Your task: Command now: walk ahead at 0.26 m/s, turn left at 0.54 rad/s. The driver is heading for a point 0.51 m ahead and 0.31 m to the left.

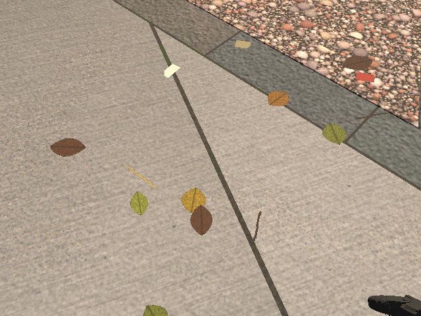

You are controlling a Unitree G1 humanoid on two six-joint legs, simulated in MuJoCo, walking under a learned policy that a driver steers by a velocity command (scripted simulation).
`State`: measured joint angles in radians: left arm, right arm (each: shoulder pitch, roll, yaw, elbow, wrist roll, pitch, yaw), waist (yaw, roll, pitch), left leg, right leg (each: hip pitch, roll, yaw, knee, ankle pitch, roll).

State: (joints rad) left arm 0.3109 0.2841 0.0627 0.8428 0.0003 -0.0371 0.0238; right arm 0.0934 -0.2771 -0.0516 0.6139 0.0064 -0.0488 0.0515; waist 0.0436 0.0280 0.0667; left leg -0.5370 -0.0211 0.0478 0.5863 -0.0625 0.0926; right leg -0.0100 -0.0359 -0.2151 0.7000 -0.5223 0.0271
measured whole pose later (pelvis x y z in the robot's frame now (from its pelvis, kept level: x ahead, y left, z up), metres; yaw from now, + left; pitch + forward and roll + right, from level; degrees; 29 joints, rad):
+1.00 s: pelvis +0.13 +0.00 +0.03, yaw +36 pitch +2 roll -2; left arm 0.12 0.33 0.09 0.72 0.01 0.02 0.04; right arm 0.20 -0.30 -0.07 0.60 0.00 0.03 -0.01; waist 0.00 -0.05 0.06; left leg -0.30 -0.03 -0.06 0.50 -0.23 0.05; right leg -0.53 -0.02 0.02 1.09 -0.44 0.07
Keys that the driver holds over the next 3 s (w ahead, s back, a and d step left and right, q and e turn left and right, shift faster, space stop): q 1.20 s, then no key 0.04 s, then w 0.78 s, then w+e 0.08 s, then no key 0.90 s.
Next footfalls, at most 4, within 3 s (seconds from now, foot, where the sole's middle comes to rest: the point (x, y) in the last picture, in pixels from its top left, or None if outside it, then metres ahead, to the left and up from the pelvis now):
0.44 right None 0.26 -0.13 -0.75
0.84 left None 0.12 0.10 -0.75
1.32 right None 0.26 -0.07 -0.75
1.72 left None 0.16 0.24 -0.75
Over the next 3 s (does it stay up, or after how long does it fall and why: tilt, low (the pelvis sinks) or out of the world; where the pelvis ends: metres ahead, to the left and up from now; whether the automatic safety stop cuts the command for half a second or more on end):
stays up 0.45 0.41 0.02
